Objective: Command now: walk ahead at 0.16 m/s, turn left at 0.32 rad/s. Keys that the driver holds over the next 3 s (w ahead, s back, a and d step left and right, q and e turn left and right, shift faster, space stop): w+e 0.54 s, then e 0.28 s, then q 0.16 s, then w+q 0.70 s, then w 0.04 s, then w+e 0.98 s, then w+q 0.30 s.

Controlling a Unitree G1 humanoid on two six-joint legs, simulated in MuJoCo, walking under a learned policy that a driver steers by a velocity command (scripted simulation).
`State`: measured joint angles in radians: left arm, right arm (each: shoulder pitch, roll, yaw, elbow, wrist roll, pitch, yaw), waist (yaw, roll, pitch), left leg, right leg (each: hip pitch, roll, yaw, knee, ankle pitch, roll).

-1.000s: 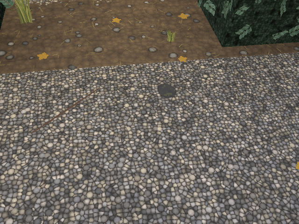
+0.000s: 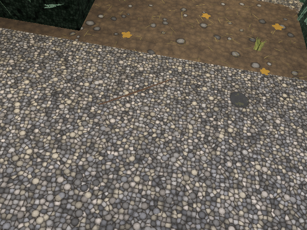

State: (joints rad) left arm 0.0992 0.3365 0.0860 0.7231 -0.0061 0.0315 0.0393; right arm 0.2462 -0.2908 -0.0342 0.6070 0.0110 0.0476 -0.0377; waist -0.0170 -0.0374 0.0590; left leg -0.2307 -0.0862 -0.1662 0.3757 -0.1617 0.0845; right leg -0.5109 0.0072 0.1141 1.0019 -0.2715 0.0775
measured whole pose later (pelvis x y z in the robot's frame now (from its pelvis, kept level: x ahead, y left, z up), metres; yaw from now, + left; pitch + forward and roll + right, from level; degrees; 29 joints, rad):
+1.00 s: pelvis +0.43 -0.11 -0.20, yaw -23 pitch +4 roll +1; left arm 0.31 0.20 0.01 0.82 -0.03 0.00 0.05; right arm 0.20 -0.20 -0.03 0.86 -0.01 -0.06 0.05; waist 0.07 -0.01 0.03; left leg -0.33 -0.16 -0.08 0.41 -0.14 0.10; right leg -0.59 0.06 0.19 1.82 -0.67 0.07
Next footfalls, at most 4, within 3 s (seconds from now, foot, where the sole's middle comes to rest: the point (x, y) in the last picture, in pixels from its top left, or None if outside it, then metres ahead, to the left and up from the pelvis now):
0.32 right None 0.09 -0.15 -0.79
0.88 left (156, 226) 0.51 -0.08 -0.97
1.34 right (199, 207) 0.61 -0.30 -0.97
1.82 left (148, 155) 0.90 -0.04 -0.97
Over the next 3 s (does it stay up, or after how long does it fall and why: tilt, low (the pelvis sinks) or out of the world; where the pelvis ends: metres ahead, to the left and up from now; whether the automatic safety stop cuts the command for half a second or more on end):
stays up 1.38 -0.29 -0.20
